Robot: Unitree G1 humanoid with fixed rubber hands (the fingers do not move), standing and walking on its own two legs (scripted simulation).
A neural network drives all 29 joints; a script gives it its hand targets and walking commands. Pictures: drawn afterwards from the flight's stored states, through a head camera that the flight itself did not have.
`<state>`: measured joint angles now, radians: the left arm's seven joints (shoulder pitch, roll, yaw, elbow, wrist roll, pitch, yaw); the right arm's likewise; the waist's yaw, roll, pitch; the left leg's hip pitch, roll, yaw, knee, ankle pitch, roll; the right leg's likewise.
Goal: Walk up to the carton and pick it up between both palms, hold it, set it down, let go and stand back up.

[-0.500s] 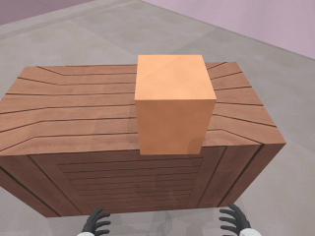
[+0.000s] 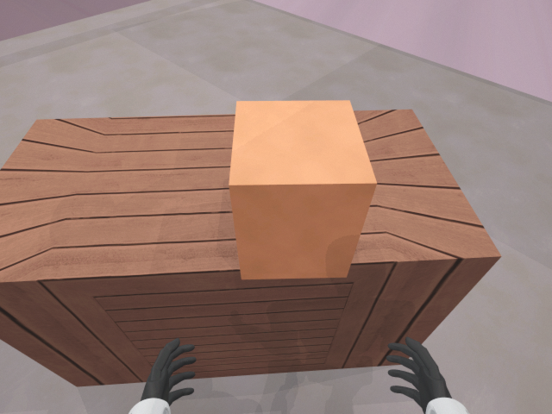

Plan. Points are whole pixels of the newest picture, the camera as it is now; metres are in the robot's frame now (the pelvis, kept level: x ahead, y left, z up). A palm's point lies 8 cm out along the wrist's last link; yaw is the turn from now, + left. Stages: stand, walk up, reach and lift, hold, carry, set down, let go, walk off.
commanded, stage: reach and lift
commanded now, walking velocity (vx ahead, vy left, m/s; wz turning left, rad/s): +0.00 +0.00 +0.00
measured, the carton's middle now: (293, 192) +0.50 -0.01 +0.03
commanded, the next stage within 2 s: none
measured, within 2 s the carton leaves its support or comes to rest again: neither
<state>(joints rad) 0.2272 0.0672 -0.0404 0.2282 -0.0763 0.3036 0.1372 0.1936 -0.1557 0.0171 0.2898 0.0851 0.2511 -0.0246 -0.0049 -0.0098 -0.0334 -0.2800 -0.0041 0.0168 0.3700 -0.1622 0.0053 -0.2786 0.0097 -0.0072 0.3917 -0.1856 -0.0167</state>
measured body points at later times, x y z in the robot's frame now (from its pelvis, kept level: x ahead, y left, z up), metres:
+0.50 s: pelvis +0.01 +0.00 +0.00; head +0.02 +0.00 +0.45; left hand +0.24 +0.19 -0.02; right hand +0.25 -0.20 -0.01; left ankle +0.01 +0.12 -0.74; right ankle +0.01 -0.11 -0.74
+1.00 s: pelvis +0.01 +0.00 +0.00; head +0.01 +0.00 +0.45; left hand +0.29 +0.20 +0.03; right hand +0.30 -0.20 +0.04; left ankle +0.01 +0.12 -0.74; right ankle +0.01 -0.11 -0.74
